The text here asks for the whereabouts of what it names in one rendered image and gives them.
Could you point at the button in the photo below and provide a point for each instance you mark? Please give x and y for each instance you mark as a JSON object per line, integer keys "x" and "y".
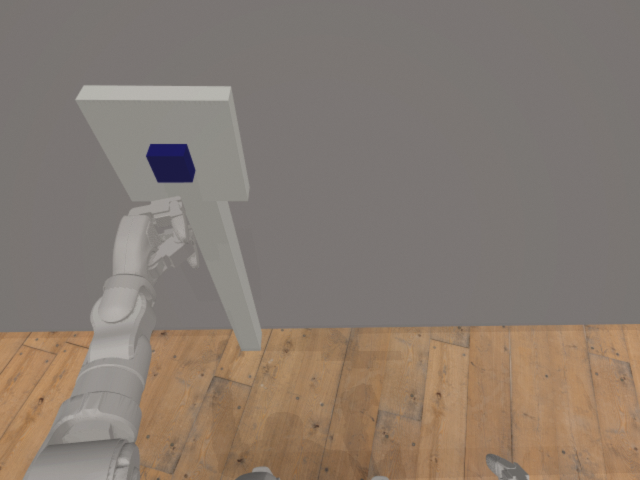
{"x": 171, "y": 162}

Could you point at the right robot hand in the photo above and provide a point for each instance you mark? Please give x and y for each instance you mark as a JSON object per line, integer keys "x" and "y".
{"x": 504, "y": 469}

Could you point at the robot left upper arm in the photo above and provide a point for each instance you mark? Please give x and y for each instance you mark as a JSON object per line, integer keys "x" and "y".
{"x": 112, "y": 459}

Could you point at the robot left shin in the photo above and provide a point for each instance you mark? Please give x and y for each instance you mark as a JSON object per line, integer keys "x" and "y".
{"x": 262, "y": 469}

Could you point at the left robot hand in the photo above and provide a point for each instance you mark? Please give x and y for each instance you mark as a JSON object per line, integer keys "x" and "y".
{"x": 137, "y": 240}

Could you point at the panel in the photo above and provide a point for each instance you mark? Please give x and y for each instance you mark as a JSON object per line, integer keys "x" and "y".
{"x": 127, "y": 119}

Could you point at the robot left forearm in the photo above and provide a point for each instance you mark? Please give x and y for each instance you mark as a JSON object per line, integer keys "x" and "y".
{"x": 105, "y": 401}

